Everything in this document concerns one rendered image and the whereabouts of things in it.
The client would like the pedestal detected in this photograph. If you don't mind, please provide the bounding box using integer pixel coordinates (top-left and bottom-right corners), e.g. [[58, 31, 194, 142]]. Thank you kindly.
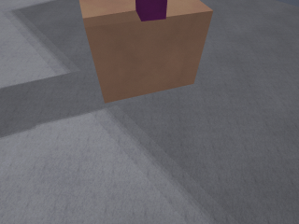
[[79, 0, 213, 104]]

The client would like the carton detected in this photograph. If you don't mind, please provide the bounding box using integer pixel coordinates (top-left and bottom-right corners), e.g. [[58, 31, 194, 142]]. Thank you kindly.
[[135, 0, 167, 21]]

